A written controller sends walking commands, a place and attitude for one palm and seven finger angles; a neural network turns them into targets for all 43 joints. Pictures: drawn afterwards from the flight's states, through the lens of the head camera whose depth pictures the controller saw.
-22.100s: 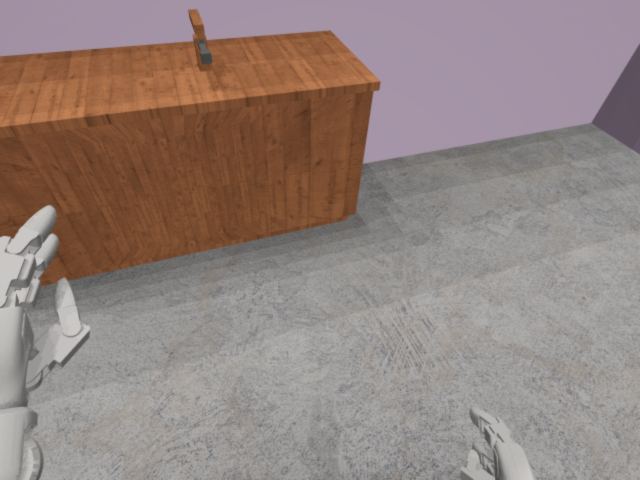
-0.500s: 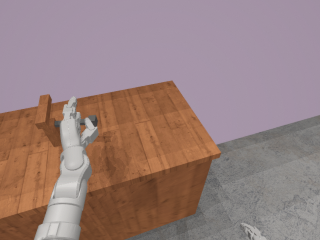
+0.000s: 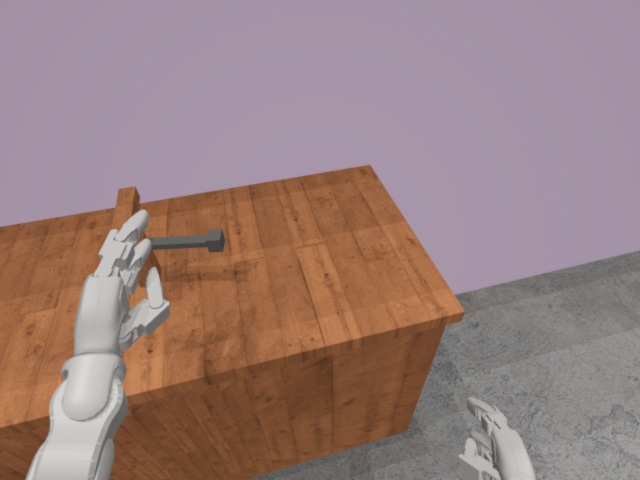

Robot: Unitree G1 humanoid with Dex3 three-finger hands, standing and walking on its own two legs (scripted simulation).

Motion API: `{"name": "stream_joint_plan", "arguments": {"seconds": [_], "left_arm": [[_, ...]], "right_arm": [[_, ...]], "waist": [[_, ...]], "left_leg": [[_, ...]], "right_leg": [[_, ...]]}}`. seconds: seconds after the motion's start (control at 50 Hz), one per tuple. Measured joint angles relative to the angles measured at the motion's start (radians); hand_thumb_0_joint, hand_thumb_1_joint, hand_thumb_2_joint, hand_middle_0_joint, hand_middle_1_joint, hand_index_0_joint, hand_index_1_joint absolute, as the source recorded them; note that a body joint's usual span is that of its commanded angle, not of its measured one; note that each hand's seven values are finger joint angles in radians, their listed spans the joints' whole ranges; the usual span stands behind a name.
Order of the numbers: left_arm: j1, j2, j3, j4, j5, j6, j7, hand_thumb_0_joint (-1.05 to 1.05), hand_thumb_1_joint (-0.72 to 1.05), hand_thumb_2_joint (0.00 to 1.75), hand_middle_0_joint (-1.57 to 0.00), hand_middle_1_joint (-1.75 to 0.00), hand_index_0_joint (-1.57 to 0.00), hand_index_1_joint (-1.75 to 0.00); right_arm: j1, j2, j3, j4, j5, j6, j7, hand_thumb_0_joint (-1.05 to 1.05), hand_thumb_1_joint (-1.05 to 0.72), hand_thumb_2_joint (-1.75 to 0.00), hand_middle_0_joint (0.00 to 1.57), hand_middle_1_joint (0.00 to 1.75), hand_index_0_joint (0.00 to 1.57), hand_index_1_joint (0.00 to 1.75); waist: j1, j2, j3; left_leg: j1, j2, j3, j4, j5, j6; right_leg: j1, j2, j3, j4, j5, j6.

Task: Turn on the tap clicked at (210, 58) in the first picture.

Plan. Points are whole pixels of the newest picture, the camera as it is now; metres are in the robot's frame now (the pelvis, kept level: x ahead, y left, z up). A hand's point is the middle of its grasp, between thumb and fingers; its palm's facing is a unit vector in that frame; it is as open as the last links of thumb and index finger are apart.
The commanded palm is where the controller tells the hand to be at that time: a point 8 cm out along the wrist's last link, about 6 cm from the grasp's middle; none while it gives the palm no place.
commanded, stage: draw the hand back beside the body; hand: left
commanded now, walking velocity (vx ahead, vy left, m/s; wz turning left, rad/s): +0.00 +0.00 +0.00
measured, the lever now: (215, 240) +0.48 +0.24 +0.01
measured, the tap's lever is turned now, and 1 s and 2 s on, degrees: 78 78 78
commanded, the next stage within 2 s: step back with the hand held close in 0.72 s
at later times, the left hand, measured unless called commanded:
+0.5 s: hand (94, 338) +0.20 +0.24 +0.15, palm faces +0.40 -0.84 -0.36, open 7.4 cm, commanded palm +0.16 +0.28 +0.17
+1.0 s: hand (75, 328) +0.20 +0.26 +0.17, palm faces +0.42 -0.83 -0.38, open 7.4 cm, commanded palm +0.15 +0.29 +0.17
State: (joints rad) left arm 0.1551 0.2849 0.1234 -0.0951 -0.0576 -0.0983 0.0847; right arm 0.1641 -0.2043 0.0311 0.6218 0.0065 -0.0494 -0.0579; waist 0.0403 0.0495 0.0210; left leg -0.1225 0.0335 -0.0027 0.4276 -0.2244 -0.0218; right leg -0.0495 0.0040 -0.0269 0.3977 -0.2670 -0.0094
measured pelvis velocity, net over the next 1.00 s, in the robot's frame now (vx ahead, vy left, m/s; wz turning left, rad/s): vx -0.01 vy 0.01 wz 0.01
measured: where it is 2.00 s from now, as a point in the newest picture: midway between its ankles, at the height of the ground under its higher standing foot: outside the picture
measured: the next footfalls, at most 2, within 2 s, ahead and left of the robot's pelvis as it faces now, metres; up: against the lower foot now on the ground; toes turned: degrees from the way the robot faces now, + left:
left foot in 2.00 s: -0.04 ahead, +0.15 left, +0.00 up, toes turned +4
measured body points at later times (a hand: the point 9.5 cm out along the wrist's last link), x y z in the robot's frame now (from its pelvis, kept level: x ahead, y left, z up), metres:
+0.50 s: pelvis +0.01 +0.00 +0.00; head -0.01 -0.02 +0.45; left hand +0.17 +0.29 +0.17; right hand +0.21 -0.21 -0.08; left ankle +0.01 +0.13 -0.74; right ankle -0.03 -0.11 -0.74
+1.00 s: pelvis -0.01 +0.01 +0.00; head -0.01 -0.01 +0.45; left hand +0.17 +0.30 +0.19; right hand +0.20 -0.21 -0.08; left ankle +0.01 +0.13 -0.74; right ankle -0.03 -0.11 -0.74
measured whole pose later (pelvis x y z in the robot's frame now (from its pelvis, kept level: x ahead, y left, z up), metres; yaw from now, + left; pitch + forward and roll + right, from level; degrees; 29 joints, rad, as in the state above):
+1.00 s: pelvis -0.01 +0.01 +0.00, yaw +0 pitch -2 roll -1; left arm 0.39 0.35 0.32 -0.40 -0.07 -0.13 0.09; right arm 0.15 -0.23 0.02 0.60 0.00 -0.05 -0.08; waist 0.06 0.07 0.00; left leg -0.23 0.04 -0.02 0.51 -0.25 -0.01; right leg -0.13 0.01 -0.04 0.43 -0.26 0.00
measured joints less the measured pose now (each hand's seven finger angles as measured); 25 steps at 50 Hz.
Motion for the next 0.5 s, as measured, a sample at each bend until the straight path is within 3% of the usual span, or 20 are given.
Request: {"name": "stream_joint_plan", "arguments": {"seconds": [0.2, 0.5], "left_arm": [[0.111, 0.015, 0.050, -0.133, -0.005, 0.012, 0.006, 0.01, 0.89, 0.90, -0.19, -0.27, -0.20, -0.27], [0.286, 0.048, 0.131, -0.306, -0.009, 0.008, 0.010, 0.01, 0.89, 0.90, -0.20, -0.30, -0.21, -0.30]], "right_arm": [[0.007, -0.011, 0.000, 0.016, -0.007, -0.004, 0.000, 0.01, -0.90, -0.90, 0.20, 0.30, 0.20, 0.30], [0.013, -0.020, -0.016, 0.016, -0.011, -0.033, -0.003, 0.01, -0.90, -0.90, 0.20, 0.30, 0.20, 0.30]], "waist": [[0.026, 0.006, 0.004], [0.032, 0.010, -0.009]], "left_leg": [[0.004, -0.005, -0.008, -0.001, -0.004, 0.004], [-0.006, -0.002, -0.015, 0.022, -0.022, 0.002]], "right_leg": [[0.014, -0.005, -0.008, -0.014, -0.001, 0.004], [0.014, -0.001, -0.015, -0.008, -0.012, 0.003]]}}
